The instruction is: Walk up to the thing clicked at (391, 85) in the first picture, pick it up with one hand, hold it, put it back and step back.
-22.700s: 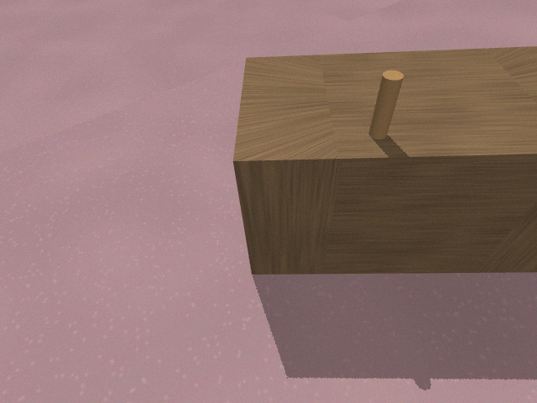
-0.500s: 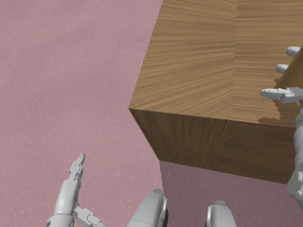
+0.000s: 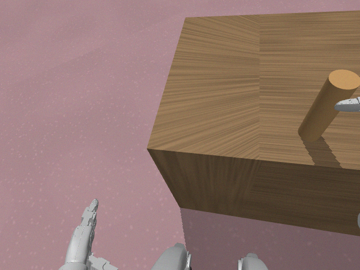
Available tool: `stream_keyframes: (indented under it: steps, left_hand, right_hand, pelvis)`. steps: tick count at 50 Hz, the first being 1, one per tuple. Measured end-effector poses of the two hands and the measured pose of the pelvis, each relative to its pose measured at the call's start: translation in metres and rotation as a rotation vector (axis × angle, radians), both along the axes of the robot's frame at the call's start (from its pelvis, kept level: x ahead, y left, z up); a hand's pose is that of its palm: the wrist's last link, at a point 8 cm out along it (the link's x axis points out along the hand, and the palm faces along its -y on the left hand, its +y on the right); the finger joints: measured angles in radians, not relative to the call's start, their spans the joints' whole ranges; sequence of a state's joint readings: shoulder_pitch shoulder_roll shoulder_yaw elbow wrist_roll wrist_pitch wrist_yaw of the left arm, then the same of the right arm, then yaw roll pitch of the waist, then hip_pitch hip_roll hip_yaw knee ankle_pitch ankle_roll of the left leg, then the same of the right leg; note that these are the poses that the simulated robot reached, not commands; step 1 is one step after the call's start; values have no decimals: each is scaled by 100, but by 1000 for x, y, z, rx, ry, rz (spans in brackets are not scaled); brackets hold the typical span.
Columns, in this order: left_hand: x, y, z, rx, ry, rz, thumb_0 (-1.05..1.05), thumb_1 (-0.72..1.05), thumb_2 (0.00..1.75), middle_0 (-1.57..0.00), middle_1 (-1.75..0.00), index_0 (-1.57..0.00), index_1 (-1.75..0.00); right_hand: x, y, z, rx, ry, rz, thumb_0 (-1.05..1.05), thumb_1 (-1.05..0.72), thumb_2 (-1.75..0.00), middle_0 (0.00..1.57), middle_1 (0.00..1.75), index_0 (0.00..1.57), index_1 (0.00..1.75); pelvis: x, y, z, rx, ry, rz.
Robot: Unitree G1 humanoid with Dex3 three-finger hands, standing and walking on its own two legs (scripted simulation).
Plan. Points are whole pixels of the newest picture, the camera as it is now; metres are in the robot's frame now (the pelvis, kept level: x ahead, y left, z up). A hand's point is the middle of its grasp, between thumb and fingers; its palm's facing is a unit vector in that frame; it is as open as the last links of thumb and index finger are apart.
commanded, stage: rise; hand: right
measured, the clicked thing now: (323, 110) +0.48 -0.22 +0.04
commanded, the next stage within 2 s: sink last in 0.16 s
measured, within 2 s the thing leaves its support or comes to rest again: neither
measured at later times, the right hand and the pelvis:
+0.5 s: hand out of the picture +0.42 -0.40 +0.14, palm faces +0.53 +0.79 -0.31, open 17.5 cm; pelvis +0.01 -0.01 +0.04, yaw +0 degrees
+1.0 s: hand out of the picture +0.20 -0.27 +0.10, palm faces +0.36 +0.86 -0.36, open 17.4 cm; pelvis +0.02 +0.00 +0.05, yaw -2 degrees
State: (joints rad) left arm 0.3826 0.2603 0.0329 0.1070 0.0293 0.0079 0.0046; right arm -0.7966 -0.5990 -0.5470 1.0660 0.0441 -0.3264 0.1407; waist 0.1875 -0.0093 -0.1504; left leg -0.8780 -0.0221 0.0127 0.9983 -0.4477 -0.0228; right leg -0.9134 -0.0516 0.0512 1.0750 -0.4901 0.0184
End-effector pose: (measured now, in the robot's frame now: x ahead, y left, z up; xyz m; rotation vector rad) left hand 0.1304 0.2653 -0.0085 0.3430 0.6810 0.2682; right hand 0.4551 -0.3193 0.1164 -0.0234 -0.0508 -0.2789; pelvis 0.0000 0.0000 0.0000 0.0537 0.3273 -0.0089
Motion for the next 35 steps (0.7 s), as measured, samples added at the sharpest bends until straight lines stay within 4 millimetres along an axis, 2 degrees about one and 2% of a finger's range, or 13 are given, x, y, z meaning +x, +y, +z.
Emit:
stream_keyframes:
  steps: [3,6,10,15,20,23,25,29,32,35]
  left_hand:
    - [4,-8,-4,-44,0,-10,-1,-52,4,-6,-4,-6,-5]
    - [8,-17,-3,-80,-12,-25,-1,-52,4,-6,-4,-6,-5]
    - [13,-25,8,-115,-36,-49,-1,-52,5,-7,-5,-6,-5]
    - [5,-22,11,-125,22,-43,-1,-50,5,-7,-5,-6,-5]
    - [-4,-7,10,-84,108,-3,-1,-50,6,-6,-5,-6,-5]
    - [-1,-9,6,-82,138,-10,-1,-50,6,-6,-5,-6,-5]
    - [9,-18,4,-101,127,-33,-1,-51,7,-6,-5,-6,-5]
    - [31,-35,10,-165,38,-57,-1,-52,7,-6,-4,-6,-5]
    - [39,-36,16,-193,-20,-39,-1,-52,7,-6,-4,-6,-5]
    - [40,-32,13,-203,-7,-23,-1,-52,7,-7,-5,-6,-5]
  right_hand:
    - [-2,-12,22,0,16,10,-1,48,-9,14,12,14,12]
    - [-7,-21,35,-24,57,21,-1,48,-7,11,9,11,9]
    - [-20,-37,36,-95,189,-38,-1,48,-6,9,7,9,7]
    - [-41,-64,27,-121,300,-143,-1,50,-5,7,6,8,6]
    - [-61,-99,36,-135,303,-288,-1,53,-4,7,6,7,5]
    - [-73,-112,42,-167,298,-335,-1,54,-4,6,6,6,5]
    - [-80,-113,44,-195,298,-336,-1,54,-5,6,6,6,5]
    - [-102,-100,42,-250,296,-294,-1,54,-5,6,6,5,5]
    - [-128,-84,36,-292,303,-242,-1,52,-5,6,5,5,5]
    - [-159,-61,23,-279,316,-189,-1,50,-5,6,5,6,5]
  pelvis:
    - [0,-1,6,-1,-15,-5]
    - [0,-3,11,-5,-29,-4]
    - [1,-5,20,-12,-54,2]
    - [3,-7,27,-19,-74,6]
    - [6,-9,33,-16,-92,7]
    - [8,-11,37,-13,-99,6]
    - [11,-12,39,-12,-104,5]
    - [18,-15,43,-13,-126,6]
    - [24,-17,47,-18,-157,10]
    - [28,-17,48,-24,-184,7]
